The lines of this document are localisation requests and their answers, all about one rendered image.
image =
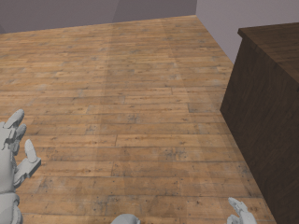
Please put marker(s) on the counter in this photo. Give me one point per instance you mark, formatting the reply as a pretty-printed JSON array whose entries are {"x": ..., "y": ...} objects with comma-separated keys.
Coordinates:
[{"x": 261, "y": 109}]

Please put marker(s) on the robot left forearm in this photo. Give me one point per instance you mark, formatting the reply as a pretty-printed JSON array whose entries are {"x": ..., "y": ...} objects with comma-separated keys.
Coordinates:
[{"x": 9, "y": 210}]

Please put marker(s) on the robot left thigh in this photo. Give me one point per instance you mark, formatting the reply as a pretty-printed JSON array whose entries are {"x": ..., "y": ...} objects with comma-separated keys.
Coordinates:
[{"x": 126, "y": 219}]

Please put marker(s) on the robot right hand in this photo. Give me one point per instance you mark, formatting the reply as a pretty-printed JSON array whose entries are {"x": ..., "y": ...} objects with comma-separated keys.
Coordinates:
[{"x": 245, "y": 217}]

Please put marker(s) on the robot left hand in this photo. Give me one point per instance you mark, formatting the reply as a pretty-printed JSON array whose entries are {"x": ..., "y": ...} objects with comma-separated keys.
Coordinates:
[{"x": 10, "y": 136}]

